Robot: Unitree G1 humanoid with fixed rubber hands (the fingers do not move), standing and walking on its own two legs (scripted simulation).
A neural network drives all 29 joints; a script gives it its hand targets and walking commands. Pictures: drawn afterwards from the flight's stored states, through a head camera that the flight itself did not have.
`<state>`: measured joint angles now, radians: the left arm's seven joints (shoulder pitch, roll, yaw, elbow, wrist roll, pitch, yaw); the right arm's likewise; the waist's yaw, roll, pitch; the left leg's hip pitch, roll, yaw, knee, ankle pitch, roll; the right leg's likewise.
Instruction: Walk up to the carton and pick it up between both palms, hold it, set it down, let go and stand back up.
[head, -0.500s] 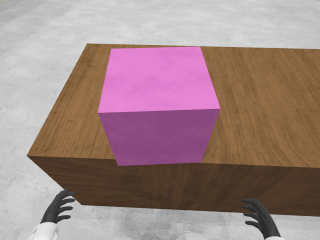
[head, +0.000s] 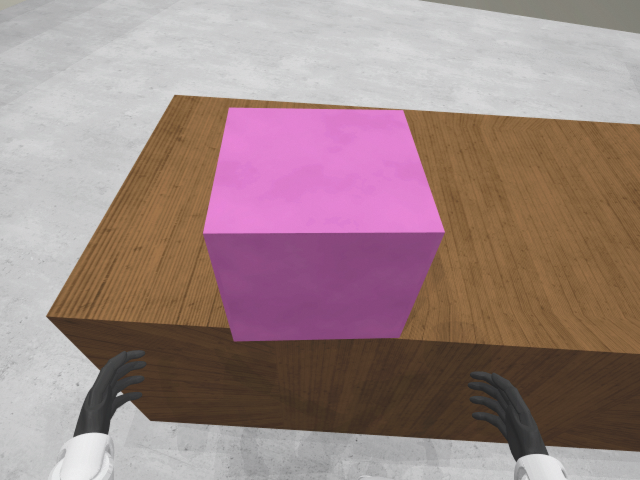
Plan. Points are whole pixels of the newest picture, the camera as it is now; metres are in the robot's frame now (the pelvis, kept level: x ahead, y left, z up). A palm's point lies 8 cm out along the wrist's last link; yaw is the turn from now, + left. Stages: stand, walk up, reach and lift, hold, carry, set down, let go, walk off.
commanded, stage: reach and lift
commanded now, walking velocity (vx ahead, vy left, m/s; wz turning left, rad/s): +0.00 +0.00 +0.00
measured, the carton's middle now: (317, 227) +0.49 +0.04 +0.00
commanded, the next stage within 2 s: none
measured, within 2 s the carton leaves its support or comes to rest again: neither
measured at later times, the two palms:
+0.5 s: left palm (101, 392) +0.21 +0.28 +0.00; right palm (509, 409) +0.22 -0.22 -0.02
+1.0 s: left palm (109, 327) +0.27 +0.29 +0.03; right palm (489, 332) +0.31 -0.20 +0.01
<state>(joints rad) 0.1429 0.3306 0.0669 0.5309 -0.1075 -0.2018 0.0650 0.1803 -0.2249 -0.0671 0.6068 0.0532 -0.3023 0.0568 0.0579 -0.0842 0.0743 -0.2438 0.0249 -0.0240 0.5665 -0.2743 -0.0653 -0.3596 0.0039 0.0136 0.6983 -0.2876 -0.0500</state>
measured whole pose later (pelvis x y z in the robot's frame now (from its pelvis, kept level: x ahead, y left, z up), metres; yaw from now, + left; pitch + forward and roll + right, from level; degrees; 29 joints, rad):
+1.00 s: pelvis +0.03 +0.00 +0.00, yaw +0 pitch +0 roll +3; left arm -0.06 0.35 0.07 0.53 -0.23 -0.13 0.02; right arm -0.04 -0.23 -0.02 0.47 0.23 -0.19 0.00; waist 0.06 -0.03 0.02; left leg -0.24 0.03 -0.02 0.54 -0.29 -0.07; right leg -0.36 0.00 0.01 0.68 -0.32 -0.05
